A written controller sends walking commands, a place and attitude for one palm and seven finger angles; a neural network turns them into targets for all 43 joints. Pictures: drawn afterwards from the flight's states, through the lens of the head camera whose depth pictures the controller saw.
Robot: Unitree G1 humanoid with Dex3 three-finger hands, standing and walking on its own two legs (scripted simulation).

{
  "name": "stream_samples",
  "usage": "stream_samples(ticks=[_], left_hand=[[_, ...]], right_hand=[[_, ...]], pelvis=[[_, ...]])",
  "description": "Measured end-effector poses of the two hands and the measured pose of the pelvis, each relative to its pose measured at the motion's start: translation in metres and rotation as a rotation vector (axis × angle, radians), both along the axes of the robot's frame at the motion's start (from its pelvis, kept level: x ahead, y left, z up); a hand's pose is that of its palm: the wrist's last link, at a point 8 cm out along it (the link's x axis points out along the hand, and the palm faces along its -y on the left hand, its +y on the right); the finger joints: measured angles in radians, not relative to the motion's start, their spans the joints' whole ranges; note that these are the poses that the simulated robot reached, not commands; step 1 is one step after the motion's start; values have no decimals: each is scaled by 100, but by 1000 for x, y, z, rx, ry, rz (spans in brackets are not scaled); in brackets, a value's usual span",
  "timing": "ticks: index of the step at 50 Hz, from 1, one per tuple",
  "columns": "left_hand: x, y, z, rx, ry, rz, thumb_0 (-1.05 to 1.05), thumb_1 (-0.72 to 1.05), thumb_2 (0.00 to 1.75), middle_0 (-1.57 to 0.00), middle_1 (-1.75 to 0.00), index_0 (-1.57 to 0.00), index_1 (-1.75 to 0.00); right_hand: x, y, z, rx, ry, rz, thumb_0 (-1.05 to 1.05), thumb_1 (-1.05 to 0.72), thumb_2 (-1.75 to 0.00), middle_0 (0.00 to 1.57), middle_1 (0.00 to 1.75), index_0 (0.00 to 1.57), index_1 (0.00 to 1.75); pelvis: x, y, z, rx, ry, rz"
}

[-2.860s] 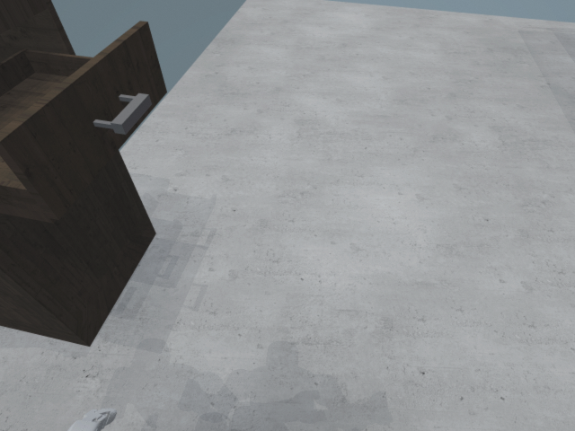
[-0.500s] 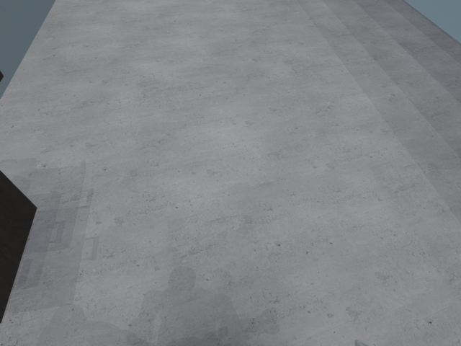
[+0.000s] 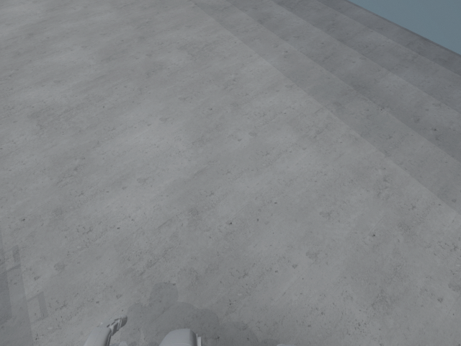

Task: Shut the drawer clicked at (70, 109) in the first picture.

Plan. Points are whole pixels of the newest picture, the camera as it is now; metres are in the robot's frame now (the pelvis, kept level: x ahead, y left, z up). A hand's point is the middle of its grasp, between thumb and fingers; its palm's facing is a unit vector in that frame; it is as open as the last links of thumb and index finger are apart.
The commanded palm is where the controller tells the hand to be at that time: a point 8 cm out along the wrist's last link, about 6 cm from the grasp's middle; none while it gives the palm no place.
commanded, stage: walk around to get in front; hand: left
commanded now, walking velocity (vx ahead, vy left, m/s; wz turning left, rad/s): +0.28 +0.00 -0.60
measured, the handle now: out of the picture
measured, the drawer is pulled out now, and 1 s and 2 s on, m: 0.26 0.26 0.26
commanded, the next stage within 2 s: walk to a spot facing it in 1.68 s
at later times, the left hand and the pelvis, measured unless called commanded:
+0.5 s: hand (147, 293) +0.23 +0.19 -0.16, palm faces -0.29 -0.95 -0.13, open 7.4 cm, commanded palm none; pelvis +0.10 +0.03 +0.02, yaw -18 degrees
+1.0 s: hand (220, 208) +0.44 +0.05 -0.16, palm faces -0.51 -0.83 -0.22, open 7.3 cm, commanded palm none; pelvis +0.29 -0.09 +0.01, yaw -32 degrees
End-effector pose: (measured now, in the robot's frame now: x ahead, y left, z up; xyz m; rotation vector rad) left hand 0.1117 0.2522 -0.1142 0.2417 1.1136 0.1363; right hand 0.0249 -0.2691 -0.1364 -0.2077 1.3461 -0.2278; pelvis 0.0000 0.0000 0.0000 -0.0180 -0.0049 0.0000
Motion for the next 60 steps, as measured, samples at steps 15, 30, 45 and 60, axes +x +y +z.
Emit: stream_samples(ticks=[15,30,45,60], left_hand=[[36,19,-25,-84,123,-136,1,90,90,-20,-30,-20,-30],[193,-56,-24,-125,150,-379,1,91,90,-19,-30,-19,-30],[336,-169,-23,-65,60,-521,0,91,90,-20,-30,-20,-30],[381,-141,-33,-21,284,-415,1,91,90,-20,-30,-20,-30]], right_hand=[[8,41,35,-68,-158,-134,1,-91,-90,20,30,20,30],[-55,123,34,80,184,-480,1,-91,-90,20,30,20,30],[93,16,2,88,34,-607,1,-91,-90,20,30,20,30],[363,-97,28,-32,-345,-416,0,-91,-90,20,30,20,30]], pelvis=[[43,36,5,-7,17,-191],[138,15,13,-19,30,-380],[253,-75,1,3,0,-531],[400,-105,-1,-19,5,-603]])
